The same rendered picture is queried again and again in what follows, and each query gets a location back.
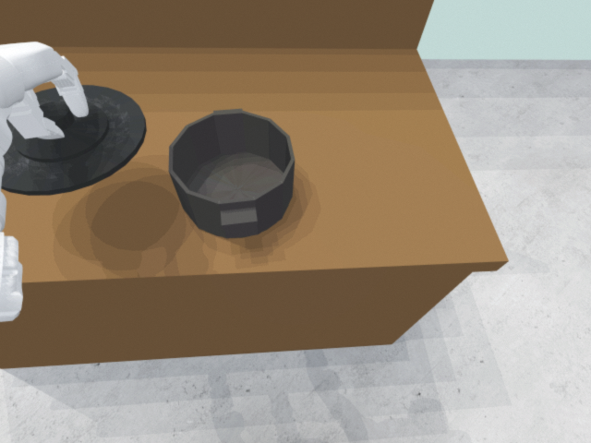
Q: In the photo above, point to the left robot upper arm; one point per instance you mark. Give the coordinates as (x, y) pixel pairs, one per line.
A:
(11, 295)

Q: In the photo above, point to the lid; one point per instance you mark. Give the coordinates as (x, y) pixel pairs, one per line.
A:
(94, 147)

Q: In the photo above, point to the robot left hand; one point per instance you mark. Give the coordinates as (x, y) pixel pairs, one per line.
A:
(38, 63)

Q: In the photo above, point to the table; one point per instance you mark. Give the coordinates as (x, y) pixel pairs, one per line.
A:
(385, 218)

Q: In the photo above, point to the pot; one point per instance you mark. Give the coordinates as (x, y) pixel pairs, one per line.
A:
(233, 172)

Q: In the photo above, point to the left robot forearm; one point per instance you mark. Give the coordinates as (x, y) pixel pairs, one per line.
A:
(12, 92)

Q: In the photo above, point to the knob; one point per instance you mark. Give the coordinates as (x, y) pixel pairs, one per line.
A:
(58, 112)

